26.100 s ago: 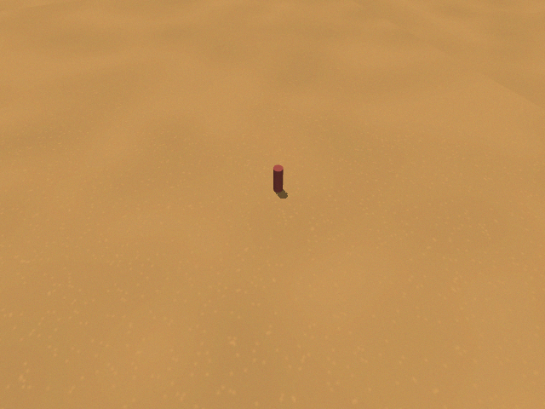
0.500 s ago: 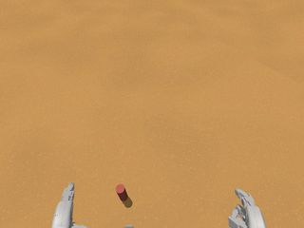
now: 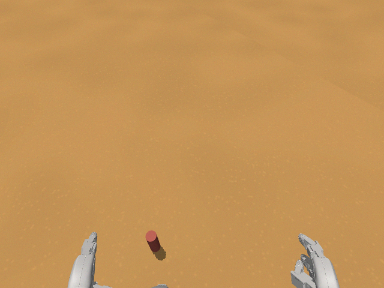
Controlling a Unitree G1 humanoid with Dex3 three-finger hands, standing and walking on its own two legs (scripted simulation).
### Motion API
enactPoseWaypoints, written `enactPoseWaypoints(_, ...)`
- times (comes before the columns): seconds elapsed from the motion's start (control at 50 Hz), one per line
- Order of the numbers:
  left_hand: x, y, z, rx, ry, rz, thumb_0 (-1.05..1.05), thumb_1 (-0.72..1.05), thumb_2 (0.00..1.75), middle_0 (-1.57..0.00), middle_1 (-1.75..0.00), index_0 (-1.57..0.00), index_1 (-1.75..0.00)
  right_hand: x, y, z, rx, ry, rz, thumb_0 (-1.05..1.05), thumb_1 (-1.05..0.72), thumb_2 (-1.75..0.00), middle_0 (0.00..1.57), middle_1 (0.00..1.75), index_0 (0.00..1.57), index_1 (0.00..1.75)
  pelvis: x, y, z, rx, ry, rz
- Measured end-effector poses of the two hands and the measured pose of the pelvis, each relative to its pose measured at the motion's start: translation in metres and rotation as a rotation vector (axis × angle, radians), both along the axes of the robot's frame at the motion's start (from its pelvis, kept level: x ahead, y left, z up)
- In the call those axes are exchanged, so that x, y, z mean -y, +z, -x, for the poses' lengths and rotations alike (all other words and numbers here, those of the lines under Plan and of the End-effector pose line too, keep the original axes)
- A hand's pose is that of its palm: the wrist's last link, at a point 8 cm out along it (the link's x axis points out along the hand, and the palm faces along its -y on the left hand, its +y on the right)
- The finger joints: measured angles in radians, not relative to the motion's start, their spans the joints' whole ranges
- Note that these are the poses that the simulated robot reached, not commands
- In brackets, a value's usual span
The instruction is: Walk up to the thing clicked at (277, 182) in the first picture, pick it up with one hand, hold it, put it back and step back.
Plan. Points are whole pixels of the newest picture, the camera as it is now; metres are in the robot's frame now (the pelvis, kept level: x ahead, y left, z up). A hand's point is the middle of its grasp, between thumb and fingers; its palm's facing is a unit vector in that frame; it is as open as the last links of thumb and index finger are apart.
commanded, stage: home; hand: left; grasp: from the side
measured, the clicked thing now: (153, 241) +0.43 +0.21 -0.65
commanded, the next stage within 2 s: stand in 1.18 s
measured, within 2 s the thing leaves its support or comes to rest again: neither
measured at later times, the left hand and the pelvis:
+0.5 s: hand (113, 282) +0.16 +0.18 -0.05, palm faces +0.11 -0.95 -0.28, open 17.4 cm; pelvis -0.01 +0.00 +0.00, yaw +0 degrees
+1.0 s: hand (109, 278) +0.17 +0.19 -0.06, palm faces +0.11 -0.95 -0.28, open 17.4 cm; pelvis +0.00 +0.01 +0.00, yaw +0 degrees
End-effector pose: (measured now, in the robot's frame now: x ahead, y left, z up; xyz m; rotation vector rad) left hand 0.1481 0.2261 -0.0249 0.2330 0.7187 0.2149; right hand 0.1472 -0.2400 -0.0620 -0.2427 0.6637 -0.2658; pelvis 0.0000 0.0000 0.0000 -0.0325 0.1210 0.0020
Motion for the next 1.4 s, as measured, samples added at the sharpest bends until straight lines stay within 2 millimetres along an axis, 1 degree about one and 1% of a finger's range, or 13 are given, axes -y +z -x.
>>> enactPoseWaypoints(0.16,0.001,-0.001,0.01,-0.011,-0.002,-0.002,-0.01,-0.55,0.05,-0.06,-0.05,-0.06,-0.05,0.002,-0.003,0.012,-0.014,-0.003,-0.006,0.01,-0.9,-0.9,0.2,0.3,0.21,0.3,0.002,0.0,0.008,0.006,-0.001,-0.004)
enactPoseWaypoints(0.3,0.002,-0.001,0.013,-0.008,-0.006,-0.006,-0.01,-0.54,0.06,-0.06,-0.06,-0.06,-0.05,0.002,-0.005,0.016,-0.008,-0.001,-0.009,0.02,-0.9,-0.9,0.2,0.3,0.21,0.3,0.003,0.0,0.012,0.008,-0.002,-0.005)
enactPoseWaypoints(0.44,0.003,-0.001,0.012,0.001,-0.008,0.001,-0.01,-0.53,0.06,-0.06,-0.06,-0.06,-0.05,0.002,-0.002,0.013,0.004,-0.001,-0.001,0.02,-0.9,-0.9,0.2,0.3,0.21,0.3,0.002,0.001,0.011,0.007,-0.004,-0.006)
enactPoseWaypoints(0.68,-0.003,-0.001,0.007,0.011,-0.004,0.004,-0.01,-0.53,0.06,-0.06,-0.06,-0.06,-0.05,-0.003,0.001,0.005,0.016,0.004,0.007,0.01,-0.9,-0.9,0.2,0.3,0.21,0.3,-0.002,0.001,0.007,0.012,-0.004,-0.002)
enactPoseWaypoints(1.02,-0.009,-0.002,0.003,0.001,-0.004,0.003,-0.01,-0.54,0.06,-0.06,-0.06,-0.06,-0.05,-0.013,-0.002,0.003,-0.01,0.015,-0.006,0.01,-0.9,-0.9,0.2,0.3,0.21,0.3,-0.008,0.002,0.002,0.002,-0.006,0.001)
enactPoseWaypoints(1.32,-0.007,-0.001,-0.005,0.006,-0.004,0.008,-0.01,-0.53,0.06,-0.06,-0.06,-0.06,-0.06,-0.009,0.0,-0.002,-0.014,0.008,0.002,0.01,-0.9,-0.9,0.2,0.3,0.21,0.3,-0.007,0.003,-0.004,-0.002,-0.006,0.0)
enactPoseWaypoints(1.4,-0.007,-0.001,-0.004,0.003,-0.002,0.008,-0.01,-0.45,0.14,-0.11,-0.12,-0.1,-0.12,-0.007,0.0,-0.003,-0.013,0.008,0.005,0.01,-0.9,-0.9,0.2,0.3,0.21,0.3,-0.006,0.003,-0.004,0.0,-0.005,0.0)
